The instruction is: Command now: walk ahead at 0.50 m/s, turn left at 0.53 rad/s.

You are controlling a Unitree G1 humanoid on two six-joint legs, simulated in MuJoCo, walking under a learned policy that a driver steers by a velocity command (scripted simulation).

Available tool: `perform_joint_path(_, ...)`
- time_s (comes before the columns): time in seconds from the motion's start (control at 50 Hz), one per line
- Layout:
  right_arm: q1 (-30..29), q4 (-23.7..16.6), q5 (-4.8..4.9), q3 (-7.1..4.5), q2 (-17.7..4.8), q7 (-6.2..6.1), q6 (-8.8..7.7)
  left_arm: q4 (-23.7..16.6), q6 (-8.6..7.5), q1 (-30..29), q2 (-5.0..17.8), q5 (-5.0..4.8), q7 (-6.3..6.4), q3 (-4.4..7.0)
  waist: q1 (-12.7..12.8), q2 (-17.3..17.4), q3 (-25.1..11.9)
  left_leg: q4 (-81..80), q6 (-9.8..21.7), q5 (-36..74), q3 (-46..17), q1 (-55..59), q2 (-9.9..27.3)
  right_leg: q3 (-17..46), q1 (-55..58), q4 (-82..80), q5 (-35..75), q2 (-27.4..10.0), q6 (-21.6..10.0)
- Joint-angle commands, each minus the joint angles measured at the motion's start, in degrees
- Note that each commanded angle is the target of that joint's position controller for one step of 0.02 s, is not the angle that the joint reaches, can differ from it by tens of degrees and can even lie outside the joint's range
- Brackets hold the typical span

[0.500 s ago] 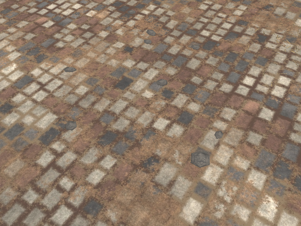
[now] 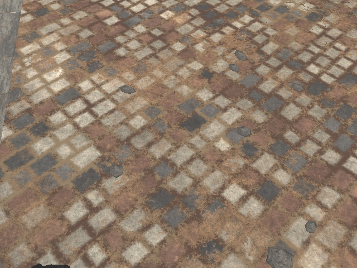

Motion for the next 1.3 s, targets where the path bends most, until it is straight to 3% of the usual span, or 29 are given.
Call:
perform_joint_path(0.02,-1.51,-3.70,0.39,-2.75,-9.89,-1.06,-0.66,-3.42,-0.36,-3.21,2.09,-0.15,-0.23,0.13,0.08,5.42,-2.43,-6.38,8.00,10.87,-7.84,-5.25,10.77,-2.96,7.49,-12.48,12.53,3.40,1.11)
perform_joint_path(0.12,3.18,-0.71,0.62,-2.35,-8.92,-0.96,-0.57,-4.71,-1.44,-7.44,4.39,-1.05,-1.47,0.79,-2.06,6.96,-2.06,-2.32,6.27,4.43,-12.98,2.11,15.01,-1.43,9.17,-20.86,14.50,4.00,-1.45)
perform_joint_path(0.16,2.83,-0.24,0.32,-2.48,-9.19,-0.95,-0.32,-4.67,-1.80,-5.87,5.57,-1.08,-1.62,1.39,-0.77,8.40,-1.64,0.25,5.46,6.84,-15.18,5.03,16.72,-1.87,10.53,-22.04,9.22,4.14,-3.44)
perform_joint_path(0.2,1.93,-0.43,0.09,-1.91,-7.56,-0.81,-0.04,-2.65,-2.16,2.04,7.45,-0.61,-1.25,2.65,3.46,8.16,-5.10,8.92,3.26,16.50,-13.34,5.08,13.44,-3.52,21.60,-24.86,7.64,4.77,-6.49)
perform_joint_path(0.22,1.95,-1.43,-0.58,-0.82,-5.17,-0.77,-0.07,-1.72,-2.36,10.41,10.12,0.09,-0.93,3.42,7.06,3.64,-12.82,23.31,1.12,11.76,-9.71,-0.40,10.11,4.15,35.00,-23.45,8.62,-2.85,-10.14)
perform_joint_path(0.24,10.52,-1.61,0.72,0.35,-1.42,-0.73,-0.82,0.60,-1.64,17.24,15.38,0.28,-1.02,5.03,5.24,-13.18,-20.63,44.31,-3.88,-10.47,-2.80,-21.07,1.25,28.59,55.62,-26.87,-1.85,-14.72,-20.41)
perform_joint_path(0.26,9.46,-1.12,1.25,-0.01,-5.03,-0.88,-1.22,1.75,-1.36,19.23,10.95,-1.67,-1.67,4.11,6.88,-13.15,-19.14,52.04,-4.41,-22.88,-5.58,-31.03,2.13,40.86,56.66,-34.02,-18.15,-16.95,-21.30)
perform_joint_path(0.28,2.41,-1.98,1.58,-1.05,-8.80,-0.89,-1.30,1.09,-1.15,15.94,7.52,-1.79,-1.53,3.05,7.98,-6.60,-10.47,54.52,-3.99,-18.30,-5.95,-34.32,5.06,33.78,49.77,-35.15,-20.91,-14.82,-18.32)
perform_joint_path(0.32,-4.30,-3.82,-0.07,-0.86,-7.73,-0.84,-1.50,0.39,-0.45,10.18,5.06,-0.66,-1.37,1.90,5.79,-1.71,-2.80,49.28,-4.05,-10.85,-2.05,-32.33,9.40,21.53,36.89,-36.91,-9.86,-10.00,-16.38)
perform_joint_path(0.4,-2.47,-3.07,-0.17,-0.45,-4.21,-0.40,-1.18,1.41,-0.87,9.65,4.40,-0.84,-1.07,1.48,2.98,-4.61,-2.70,40.54,-5.08,-6.15,0.38,-26.20,12.06,11.58,30.27,-40.53,4.28,-6.09,-16.47)
perform_joint_path(0.5,-11.07,-5.09,-0.40,0.62,-2.04,-0.07,-1.71,3.58,-0.23,12.23,7.27,-1.55,-0.41,2.16,5.34,-2.86,-1.10,23.44,-6.45,6.70,2.23,-26.22,12.22,4.36,30.57,-42.68,11.31,-5.02,-15.86)
perform_joint_path(0.6,-19.08,-7.06,0.46,0.77,-2.02,1.16,-2.40,6.42,0.80,17.06,8.11,-2.17,-0.28,2.14,8.08,-2.52,0.79,13.06,-6.01,12.90,3.71,-22.81,10.08,2.28,33.33,-41.17,11.92,-5.99,-14.69)
perform_joint_path(0.66,-20.83,-8.17,0.55,0.43,-3.09,1.98,-2.80,7.59,1.76,17.84,9.04,-2.34,0.04,2.47,7.21,-3.05,1.35,9.65,-3.97,8.14,3.67,-22.26,9.31,3.12,38.22,-38.30,15.60,-8.38,-13.57)
perform_joint_path(0.7,-15.85,-6.96,0.24,-0.49,-4.96,1.98,-2.96,7.68,2.31,16.41,10.13,-2.40,0.33,2.79,3.49,-3.59,-1.58,7.07,-1.99,5.85,5.49,-13.73,7.29,1.66,39.18,-32.05,27.87,-7.79,-12.14)
perform_joint_path(0.72,-8.41,-4.62,-0.07,-1.73,-7.18,1.57,-2.87,7.54,2.49,16.01,9.46,-2.32,0.43,2.49,-0.21,-2.59,-6.44,5.85,-0.31,6.87,6.62,-2.64,6.16,-0.66,37.07,-23.40,34.50,-5.21,-10.81)
perform_joint_path(0.74,1.78,-2.52,-0.62,-2.90,-10.53,0.95,-2.68,6.22,2.32,15.30,7.18,-1.29,0.55,1.45,-4.53,0.49,-14.42,8.55,2.94,8.74,-0.33,14.09,13.08,-2.82,27.59,-8.97,26.14,-2.56,-8.80)
perform_joint_path(0.76,6.53,-1.58,-1.26,-4.11,-16.42,0.71,-2.26,4.64,1.14,21.37,0.73,-0.73,0.29,-0.64,-2.58,15.17,-22.10,5.75,11.92,1.98,-25.72,34.76,27.42,-5.76,4.45,13.12,-4.94,7.09,-4.50)
perform_joint_path(0.78,7.90,-1.02,-0.35,-2.96,-11.52,0.82,-1.94,5.58,-0.04,20.07,4.16,-1.65,-0.14,-0.01,-4.08,15.41,-24.58,-0.92,13.84,-5.94,-37.13,35.34,29.28,1.09,-3.44,21.35,-22.30,7.29,-4.48)
perform_joint_path(0.8,3.72,-1.19,-0.17,-1.95,-9.26,0.80,-1.95,4.08,-0.69,15.17,7.99,-3.03,-0.50,1.15,-3.59,11.36,-14.75,-2.23,11.23,-7.03,-29.20,28.01,27.16,1.10,-7.77,23.51,-18.98,4.06,-5.02)
perform_joint_path(0.82,0.16,-1.57,-0.32,-1.44,-7.82,0.79,-1.90,3.28,-0.88,11.42,7.55,-3.06,-0.50,1.04,-2.18,7.52,-9.70,-3.33,9.54,-3.72,-21.93,20.14,24.39,-0.51,-6.82,21.34,-13.92,1.42,-5.15)
perform_joint_path(0.86,-4.58,-1.60,-1.06,-0.56,-5.20,1.22,-2.32,3.28,-0.14,10.36,6.38,-1.61,-0.32,1.38,1.45,5.96,-4.39,-7.18,8.01,4.93,-13.99,8.18,20.30,-0.86,-1.56,14.93,-8.04,-1.52,-4.38)
perform_joint_path(0.94,-4.82,0.33,-0.61,-1.14,-6.72,1.17,-3.52,3.25,1.74,10.16,3.14,-1.10,-0.03,0.81,3.67,5.84,-2.46,-11.90,9.21,11.68,-7.33,1.31,18.98,-1.77,1.00,7.95,-2.19,-2.15,-2.33)
perform_joint_path(1.06,-0.06,3.88,-0.04,-1.60,-9.11,0.04,-2.91,0.18,0.93,-2.15,1.40,-1.20,-0.92,-0.05,-0.27,4.48,0.46,-13.21,6.46,10.77,-0.49,2.24,16.71,-3.55,2.59,-13.07,15.39,-0.05,-2.19)
perform_joint_path(1.14,3.90,6.80,0.47,-1.82,-9.94,-0.19,-1.97,-2.18,0.47,-8.00,2.17,-1.74,-1.98,-0.04,-1.95,4.53,1.77,-10.77,5.80,10.26,-1.30,8.90,19.62,-3.32,1.75,-19.03,14.14,1.12,-3.61)
perform_joint_path(1.2,4.14,8.10,0.60,-2.16,-10.66,-0.60,-1.00,-2.68,0.09,-7.49,3.51,-1.65,-2.64,0.36,-0.54,5.48,0.90,-6.61,4.37,16.19,-2.09,13.94,21.50,-3.91,4.13,-21.72,7.81,2.19,-5.79)
perform_joint_path(1.24,2.59,8.18,0.55,-2.03,-10.72,-0.83,-0.34,-0.12,-0.07,1.57,6.09,-1.40,-2.33,1.86,4.66,5.62,-4.63,4.37,2.36,31.43,0.62,13.41,18.60,-7.04,17.92,-24.20,6.38,5.27,-8.18)
perform_joint_path(1.26,2.86,7.54,-0.11,-1.11,-8.71,-1.01,-0.25,2.38,-0.02,11.09,9.27,-1.09,-1.77,3.21,8.37,3.69,-11.91,16.94,0.50,28.32,3.08,6.69,15.60,-3.95,33.18,-22.07,8.61,1.95,-10.68)
perform_joint_path(1.28,8.63,5.87,-0.52,0.79,-3.10,-0.61,-1.21,3.37,0.38,18.03,15.14,-0.25,-1.39,4.69,7.86,-8.20,-21.22,39.49,-4.11,7.94,6.86,-16.35,7.54,19.53,56.89,-22.81,2.35,-12.59,-19.32)
perform_joint_path(1.3,7.97,6.80,-0.33,0.92,-3.40,-0.44,-2.36,4.18,0.80,19.99,11.74,-1.39,-1.52,3.83,8.86,-13.22,-24.49,49.62,-4.86,-22.75,0.30,-26.43,3.56,35.69,60.80,-31.46,-5.20,-16.36,-22.20)
Keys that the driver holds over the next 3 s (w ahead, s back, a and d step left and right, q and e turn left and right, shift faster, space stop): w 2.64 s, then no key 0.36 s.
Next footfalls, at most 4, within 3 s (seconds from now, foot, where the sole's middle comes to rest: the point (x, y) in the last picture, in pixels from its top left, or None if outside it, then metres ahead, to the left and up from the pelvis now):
0.20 right None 0.30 -0.15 -0.78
0.74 left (143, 243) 0.56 0.12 -0.78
1.26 right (193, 171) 0.86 -0.09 -0.78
1.78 left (133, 125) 1.13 0.18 -0.78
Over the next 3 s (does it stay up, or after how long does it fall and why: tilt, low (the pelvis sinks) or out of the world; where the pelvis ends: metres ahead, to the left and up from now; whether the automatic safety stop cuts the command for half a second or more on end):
stays up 1.58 0.12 -0.01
